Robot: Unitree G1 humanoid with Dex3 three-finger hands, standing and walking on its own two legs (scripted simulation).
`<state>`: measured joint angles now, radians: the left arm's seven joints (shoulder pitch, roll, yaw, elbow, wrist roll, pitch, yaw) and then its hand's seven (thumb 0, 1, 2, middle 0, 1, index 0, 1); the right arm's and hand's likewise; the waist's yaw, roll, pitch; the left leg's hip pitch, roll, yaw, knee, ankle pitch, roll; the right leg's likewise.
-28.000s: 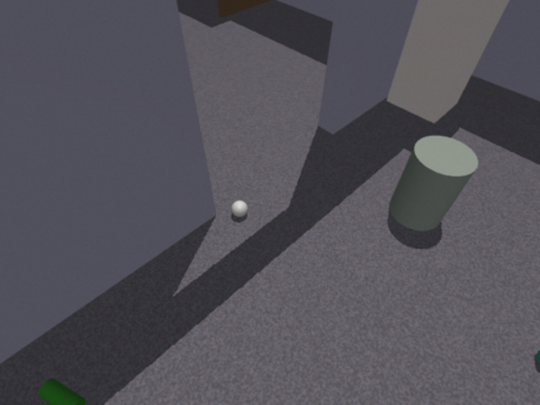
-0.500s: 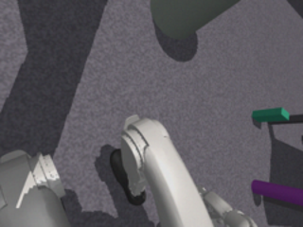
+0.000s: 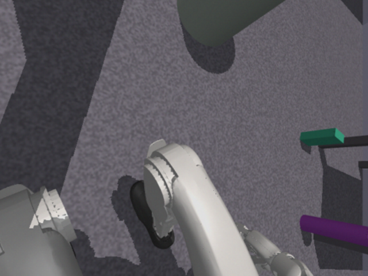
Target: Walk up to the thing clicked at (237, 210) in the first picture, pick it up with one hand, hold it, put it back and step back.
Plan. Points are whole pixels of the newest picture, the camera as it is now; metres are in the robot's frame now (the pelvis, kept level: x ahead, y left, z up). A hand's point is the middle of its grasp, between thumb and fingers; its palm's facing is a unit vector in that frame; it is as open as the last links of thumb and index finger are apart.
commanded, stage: close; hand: left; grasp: from above
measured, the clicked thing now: out of the picture +0.46 +0.35 -0.27
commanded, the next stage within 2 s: settle in 0.98 s
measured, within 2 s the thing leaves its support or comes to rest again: leaves its support in 1.38 s
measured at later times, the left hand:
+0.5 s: hand out of the picture +0.43 +0.34 -0.26, palm faces -0.43 -0.17 -0.89, open 10.9 cm
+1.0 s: hand out of the picture +0.43 +0.34 -0.26, palm faces -0.43 -0.18 -0.88, open 9.9 cm
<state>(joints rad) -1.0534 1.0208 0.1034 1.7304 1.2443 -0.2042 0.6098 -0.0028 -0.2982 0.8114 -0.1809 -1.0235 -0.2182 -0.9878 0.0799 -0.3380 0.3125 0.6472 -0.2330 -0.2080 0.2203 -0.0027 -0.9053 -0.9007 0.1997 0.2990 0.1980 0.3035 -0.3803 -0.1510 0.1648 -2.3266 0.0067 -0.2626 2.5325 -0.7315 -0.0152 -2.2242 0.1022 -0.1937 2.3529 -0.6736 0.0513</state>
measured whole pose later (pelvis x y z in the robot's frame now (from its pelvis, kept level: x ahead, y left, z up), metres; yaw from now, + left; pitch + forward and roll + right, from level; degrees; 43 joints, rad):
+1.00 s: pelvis +0.00 +0.00 +0.00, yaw +0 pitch +28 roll -15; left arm -1.05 1.05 0.10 1.73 1.26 -0.25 0.61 0.02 0.11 0.47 -0.60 -0.78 -0.57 -0.71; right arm 0.08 -0.35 0.33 0.63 -0.24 -0.20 0.21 0.00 -0.90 -0.90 0.20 0.30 0.20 0.30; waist -0.38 -0.16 0.18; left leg -2.33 0.01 -0.27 2.54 -0.72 -0.01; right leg -2.22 0.10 -0.20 2.35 -0.66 0.06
